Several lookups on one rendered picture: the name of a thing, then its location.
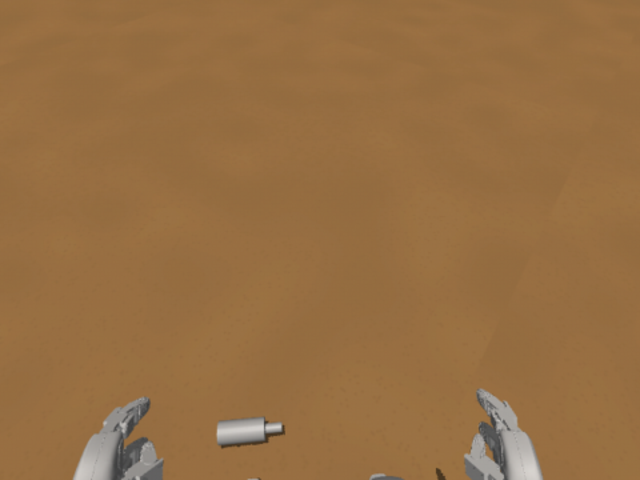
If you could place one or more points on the left robot hand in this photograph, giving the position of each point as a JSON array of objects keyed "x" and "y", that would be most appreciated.
[{"x": 104, "y": 457}]

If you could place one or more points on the bottle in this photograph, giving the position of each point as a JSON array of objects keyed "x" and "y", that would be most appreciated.
[{"x": 245, "y": 430}]

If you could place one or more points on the right robot hand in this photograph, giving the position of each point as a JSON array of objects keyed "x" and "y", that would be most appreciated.
[{"x": 513, "y": 451}]

